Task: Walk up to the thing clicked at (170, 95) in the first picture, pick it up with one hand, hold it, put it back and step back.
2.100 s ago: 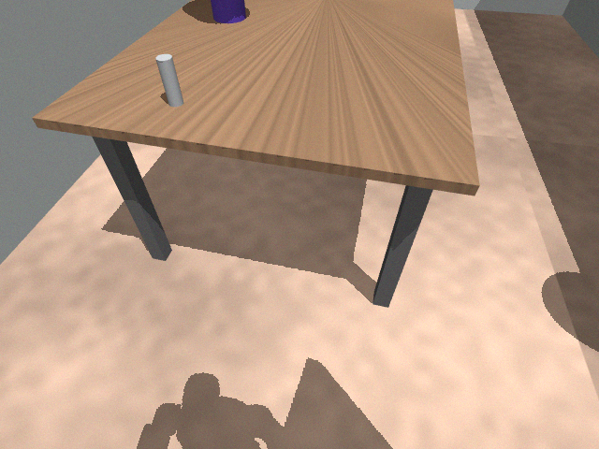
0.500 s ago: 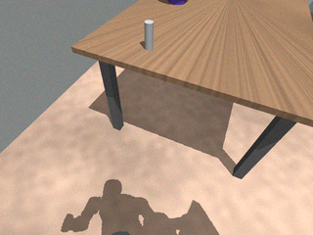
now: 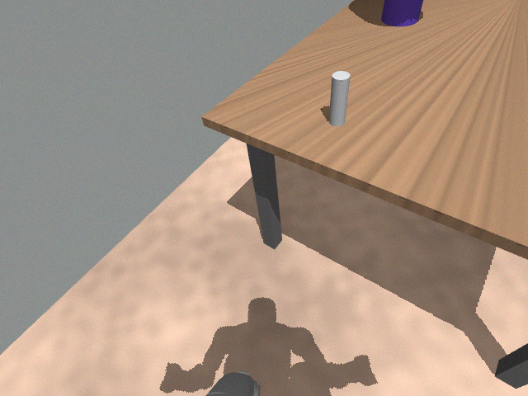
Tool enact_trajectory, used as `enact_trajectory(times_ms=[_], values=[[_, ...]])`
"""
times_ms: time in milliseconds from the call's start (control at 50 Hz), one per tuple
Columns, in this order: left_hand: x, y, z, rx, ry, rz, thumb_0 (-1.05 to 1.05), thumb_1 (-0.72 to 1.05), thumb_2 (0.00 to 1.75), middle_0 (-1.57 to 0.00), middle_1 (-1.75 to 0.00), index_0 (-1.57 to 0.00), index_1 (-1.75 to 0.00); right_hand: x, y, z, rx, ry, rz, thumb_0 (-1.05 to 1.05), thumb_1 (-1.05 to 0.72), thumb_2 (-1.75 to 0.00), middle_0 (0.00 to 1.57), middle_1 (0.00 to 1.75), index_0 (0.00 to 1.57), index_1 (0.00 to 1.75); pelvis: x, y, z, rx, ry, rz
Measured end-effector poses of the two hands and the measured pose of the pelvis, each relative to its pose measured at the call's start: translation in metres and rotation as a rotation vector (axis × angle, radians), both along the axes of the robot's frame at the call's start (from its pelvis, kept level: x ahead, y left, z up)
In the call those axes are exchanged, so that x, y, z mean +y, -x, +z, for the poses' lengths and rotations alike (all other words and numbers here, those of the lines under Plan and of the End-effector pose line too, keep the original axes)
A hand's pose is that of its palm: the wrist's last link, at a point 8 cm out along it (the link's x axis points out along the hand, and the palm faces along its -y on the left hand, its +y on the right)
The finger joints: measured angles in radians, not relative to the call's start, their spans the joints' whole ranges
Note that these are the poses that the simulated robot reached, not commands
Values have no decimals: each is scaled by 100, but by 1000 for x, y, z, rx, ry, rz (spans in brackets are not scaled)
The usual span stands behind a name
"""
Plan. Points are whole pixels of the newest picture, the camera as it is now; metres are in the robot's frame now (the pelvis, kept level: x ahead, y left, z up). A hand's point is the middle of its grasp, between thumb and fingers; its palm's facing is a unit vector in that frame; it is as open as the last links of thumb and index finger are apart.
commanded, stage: walk up
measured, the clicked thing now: (338, 99) +0.77 -0.13 +0.02
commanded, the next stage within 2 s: none
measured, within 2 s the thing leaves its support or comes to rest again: neither
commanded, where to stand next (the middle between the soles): +0.16 +0.06 m, yaw +0 degrees
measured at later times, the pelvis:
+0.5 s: pelvis +0.10 +0.11 -0.01, yaw +3 degrees
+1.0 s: pelvis +0.09 +0.08 -0.01, yaw -1 degrees
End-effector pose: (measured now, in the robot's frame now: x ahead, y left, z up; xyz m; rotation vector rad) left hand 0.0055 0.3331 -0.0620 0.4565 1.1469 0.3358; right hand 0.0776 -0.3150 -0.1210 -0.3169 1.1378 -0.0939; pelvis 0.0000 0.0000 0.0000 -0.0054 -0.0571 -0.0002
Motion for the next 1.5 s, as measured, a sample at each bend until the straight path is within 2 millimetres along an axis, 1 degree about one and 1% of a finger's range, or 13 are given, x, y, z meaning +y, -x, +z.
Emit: enact_trajectory(times_ms=[120, 220, 260, 320, 400, 500, 600, 680, 740, 940, 1040, 1220, 1500], values=[[30, -9, -10, 54, 19, 24, 0, 90, 89, -21, -30, -21, -30, 26, -64, 11, -27, 25, 48, 1, -91, -90, 20, 30, 20, 30, 27, -33, -3, 5, 11, 35], [67, -34, -43, 70, 63, 37, 1, 90, 89, -21, -30, -21, -30, 65, -118, 13, -75, 68, 78, 1, -91, -90, 20, 30, 20, 30, 63, -64, -20, 11, 24, 63], [78, -49, -57, 70, 83, 46, 1, 90, 90, -21, -30, -21, -30, 83, -133, 13, -100, 85, 88, 0, -91, -90, 20, 30, 20, 30, 77, -70, -25, -1, 7, 66], [83, -74, -64, 57, 121, 39, 1, 90, 90, -21, -30, -21, -30, 106, -142, 20, -118, 77, 69, 0, -91, -90, 20, 30, 20, 30, 90, -80, -20, -7, 35, 72], [86, -104, -65, 26, 166, 27, 1, 90, 90, -21, -30, -21, -30, 125, -143, 32, -113, 80, 61, 0, -90, -90, 20, 30, 21, 30, 99, -93, -10, 4, 23, 72], [89, -120, -67, 50, 180, 25, 0, 90, 90, -21, -30, -21, -30, 130, -141, 31, -103, 97, 45, 0, -90, -90, 20, 30, 21, 30, 108, -104, -9, 10, 6, 53], [88, -128, -69, 91, 162, 7, 0, 90, 90, -21, -30, -21, -30, 122, -135, 18, -92, 103, 11, 0, -90, -90, 21, 30, 21, 30, 108, -103, -15, 13, 0, 25], [84, -135, -69, 94, 136, -15, 0, 90, 90, -21, -30, -21, -30, 110, -127, 3, -81, 98, -17, 0, -90, -90, 20, 30, 21, 30, 101, -98, -23, 15, 6, 0], [78, -139, -64, 80, 133, -39, 0, 90, 90, -21, -30, -20, -30, 105, -117, -2, -60, 88, -44, 1, -90, -90, 20, 30, 21, 30, 95, -94, -21, 8, 17, 3], [59, -175, -56, -15, 175, -92, 1, 90, 90, -21, -30, -21, -30, 92, -75, 3, 8, 94, -78, 1, -90, -90, 20, 30, 21, 30, 87, -90, -13, 0, -7, -8], [46, -183, -55, -25, 204, -94, 0, 90, 90, -21, -30, -21, -30, 83, -66, 12, 34, 103, -91, 1, -90, -90, 20, 30, 21, 30, 79, -94, -6, 6, -10, -10], [31, -185, -53, 35, 224, -81, 1, 90, 90, -21, -30, -21, -30, 76, -76, 17, 48, 99, -106, 1, -90, -90, 20, 30, 21, 30, 73, -103, 4, 16, -10, -15], [37, -205, -46, 39, 211, -49, 1, 90, 90, -21, -30, -21, -30, 88, -113, 19, 22, 73, -105, 0, -90, -90, 20, 30, 21, 30, 75, -118, 10, 19, -5, -23]])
